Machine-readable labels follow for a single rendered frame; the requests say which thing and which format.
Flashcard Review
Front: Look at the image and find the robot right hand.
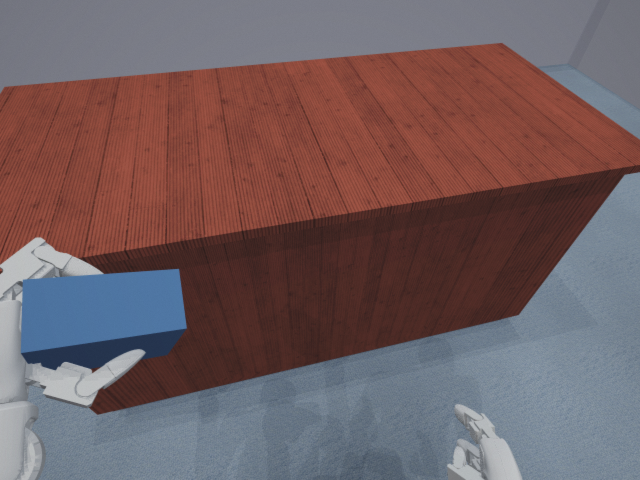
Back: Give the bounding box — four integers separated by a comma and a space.
447, 404, 522, 480

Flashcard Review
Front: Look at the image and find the sponge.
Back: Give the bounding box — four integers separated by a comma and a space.
21, 269, 187, 370

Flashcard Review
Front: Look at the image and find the table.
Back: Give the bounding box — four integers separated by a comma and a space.
0, 43, 640, 415

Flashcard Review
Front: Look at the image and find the robot left hand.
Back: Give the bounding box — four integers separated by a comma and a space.
0, 237, 146, 408

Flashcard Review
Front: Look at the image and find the robot left forearm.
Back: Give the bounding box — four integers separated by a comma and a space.
0, 401, 46, 480

